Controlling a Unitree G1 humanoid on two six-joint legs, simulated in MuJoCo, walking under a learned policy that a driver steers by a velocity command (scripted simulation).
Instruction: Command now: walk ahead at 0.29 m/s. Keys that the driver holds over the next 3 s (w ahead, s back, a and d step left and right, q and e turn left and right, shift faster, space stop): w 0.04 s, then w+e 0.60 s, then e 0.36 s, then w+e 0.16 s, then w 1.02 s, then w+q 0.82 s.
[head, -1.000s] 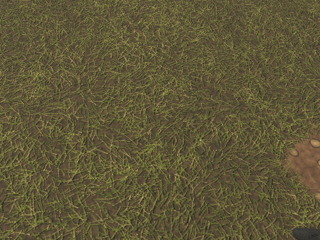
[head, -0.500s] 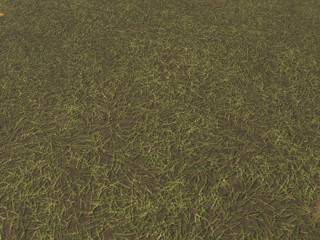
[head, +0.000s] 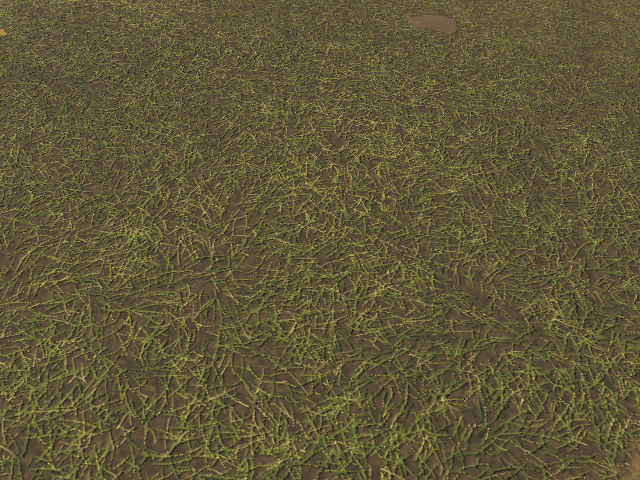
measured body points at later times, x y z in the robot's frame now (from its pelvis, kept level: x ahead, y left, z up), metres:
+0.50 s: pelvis +0.21 -0.03 -0.01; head +0.25 -0.03 +0.43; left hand +0.49 +0.14 -0.09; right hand +0.14 -0.29 -0.14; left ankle +0.02 +0.11 -0.73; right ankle +0.35 -0.15 -0.72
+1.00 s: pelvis +0.46 -0.09 +0.00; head +0.48 -0.10 +0.44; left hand +0.68 +0.13 -0.11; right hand +0.53 -0.41 -0.08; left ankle +0.62 -0.05 -0.73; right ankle +0.35 -0.15 -0.73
